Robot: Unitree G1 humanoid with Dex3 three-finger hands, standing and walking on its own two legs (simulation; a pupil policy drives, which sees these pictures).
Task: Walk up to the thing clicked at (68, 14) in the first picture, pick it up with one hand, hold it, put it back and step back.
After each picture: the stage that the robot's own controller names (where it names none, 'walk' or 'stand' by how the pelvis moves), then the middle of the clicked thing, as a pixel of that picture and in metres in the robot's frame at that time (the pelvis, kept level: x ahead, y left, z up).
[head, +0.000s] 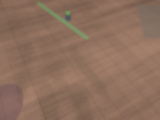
stand; (67, 16) +1.88 +0.19 -0.72
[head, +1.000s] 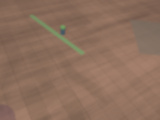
walk; (62, 30) +1.75 +0.19 -0.72
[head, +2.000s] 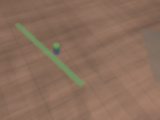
walk; (56, 48) +1.16 +0.20 -0.72
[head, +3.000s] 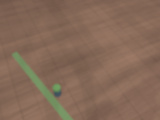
walk; (57, 90) +0.69 +0.18 -0.71
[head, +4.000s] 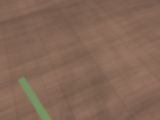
walk; out of the picture +0.41 +0.21 -0.70
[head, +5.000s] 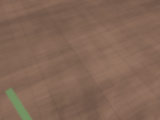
stand; out of the picture +0.31 +0.18 -0.72
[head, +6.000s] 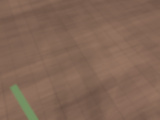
stand; out of the picture +0.30 +0.16 -0.72
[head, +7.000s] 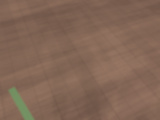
stand; out of the picture +0.31 +0.17 -0.73
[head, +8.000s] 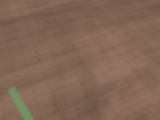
stand; out of the picture +0.31 +0.18 -0.73
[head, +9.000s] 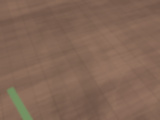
stand; out of the picture +0.30 +0.18 -0.73
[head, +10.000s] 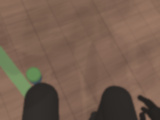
go down; (34, 76) +0.38 +0.20 -0.38
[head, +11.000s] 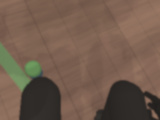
go down; (34, 71) +0.38 +0.21 -0.31
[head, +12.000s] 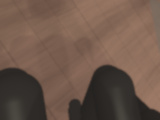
close in; out of the picture +0.37 +0.25 -0.22
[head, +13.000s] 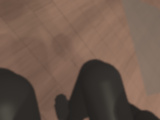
close; out of the picture +0.37 +0.26 -0.22
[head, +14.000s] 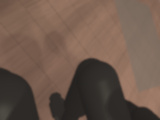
lift; out of the picture +0.37 +0.27 -0.21
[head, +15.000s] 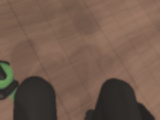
lift; (2, 81) +0.30 +0.26 -0.10
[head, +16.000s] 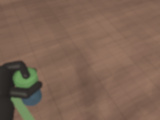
hold; (28, 87) +0.32 +0.18 +0.03
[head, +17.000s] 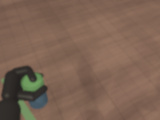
hold; (35, 91) +0.32 +0.17 +0.00
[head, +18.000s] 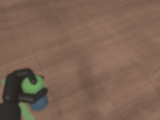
hold; (36, 93) +0.31 +0.17 -0.01
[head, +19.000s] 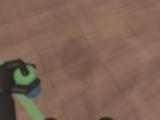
crouch; (28, 82) +0.35 +0.18 -0.06
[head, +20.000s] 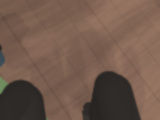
lower; out of the picture +0.43 +0.26 -0.13
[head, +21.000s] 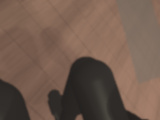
lower; out of the picture +0.41 +0.29 -0.22
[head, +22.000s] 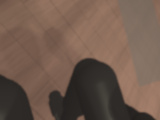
lower; out of the picture +0.40 +0.29 -0.22
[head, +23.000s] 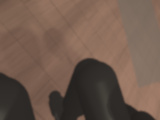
lower; out of the picture +0.39 +0.29 -0.22
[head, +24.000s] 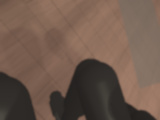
lower; out of the picture +0.39 +0.29 -0.22
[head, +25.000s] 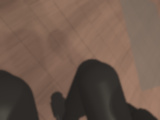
open; out of the picture +0.37 +0.27 -0.22
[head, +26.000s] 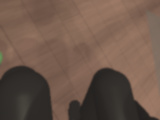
stand; out of the picture +0.38 +0.25 -0.24
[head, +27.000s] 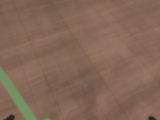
stand; out of the picture +0.34 +0.19 -0.61
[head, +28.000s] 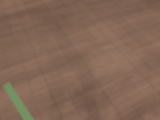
stand; out of the picture +0.35 +0.19 -0.67
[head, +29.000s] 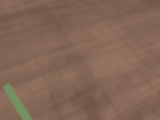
stand; out of the picture +0.33 +0.19 -0.67
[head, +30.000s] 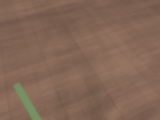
stand; out of the picture +0.36 +0.18 -0.72
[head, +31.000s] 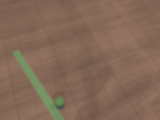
walk; (59, 103) +0.44 +0.14 -0.70
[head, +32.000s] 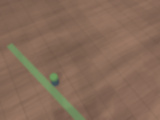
walk; (54, 79) +0.69 +0.25 -0.69
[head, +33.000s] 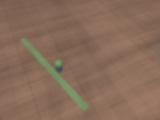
stand; (58, 66) +0.99 +0.21 -0.70
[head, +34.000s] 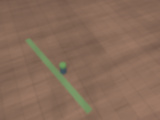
stand; (63, 68) +0.96 +0.19 -0.72
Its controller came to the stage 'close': yes
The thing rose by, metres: 0.71
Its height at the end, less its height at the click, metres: +0.00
